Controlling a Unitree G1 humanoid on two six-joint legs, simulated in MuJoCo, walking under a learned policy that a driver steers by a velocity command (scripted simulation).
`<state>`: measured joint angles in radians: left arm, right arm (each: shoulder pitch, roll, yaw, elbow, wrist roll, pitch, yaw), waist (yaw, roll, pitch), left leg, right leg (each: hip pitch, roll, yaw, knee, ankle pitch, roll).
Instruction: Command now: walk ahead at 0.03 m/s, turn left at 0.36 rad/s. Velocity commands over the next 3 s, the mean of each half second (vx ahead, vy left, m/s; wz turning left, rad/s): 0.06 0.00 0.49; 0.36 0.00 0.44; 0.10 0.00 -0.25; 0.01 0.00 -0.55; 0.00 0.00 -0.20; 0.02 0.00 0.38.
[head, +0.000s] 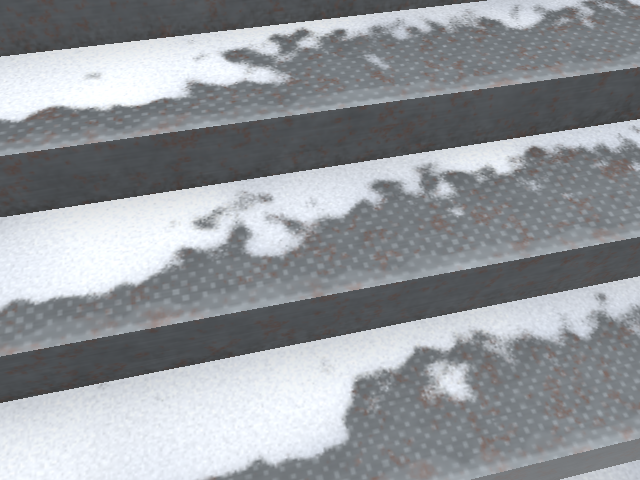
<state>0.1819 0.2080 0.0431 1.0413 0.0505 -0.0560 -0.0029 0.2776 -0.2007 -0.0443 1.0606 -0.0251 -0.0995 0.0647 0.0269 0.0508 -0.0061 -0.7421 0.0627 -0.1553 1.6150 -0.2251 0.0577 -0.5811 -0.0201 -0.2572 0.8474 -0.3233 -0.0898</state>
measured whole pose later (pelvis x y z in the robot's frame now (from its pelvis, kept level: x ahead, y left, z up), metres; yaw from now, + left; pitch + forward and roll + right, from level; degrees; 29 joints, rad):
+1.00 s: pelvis +0.23 +0.11 +0.04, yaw +31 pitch +7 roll -1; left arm 0.64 0.05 -0.05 1.16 0.13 -0.07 -0.02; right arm -0.01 -0.10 0.05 0.75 -0.02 -0.02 0.06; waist 0.08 0.02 -0.15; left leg -1.41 0.03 -0.02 1.95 -0.31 0.27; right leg -0.01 0.00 -0.12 0.33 -0.45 0.00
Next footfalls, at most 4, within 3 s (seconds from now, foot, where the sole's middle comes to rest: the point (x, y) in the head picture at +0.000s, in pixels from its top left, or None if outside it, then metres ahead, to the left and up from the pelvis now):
0.26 left None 0.09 0.15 -0.72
0.72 right None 0.17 -0.06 -0.72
1.10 left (138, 470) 0.42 0.35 -0.57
1.58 right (272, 433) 0.49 0.13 -0.57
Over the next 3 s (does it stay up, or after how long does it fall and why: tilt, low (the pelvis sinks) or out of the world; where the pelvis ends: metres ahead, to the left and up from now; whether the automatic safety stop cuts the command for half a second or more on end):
stays up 0.41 0.33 0.19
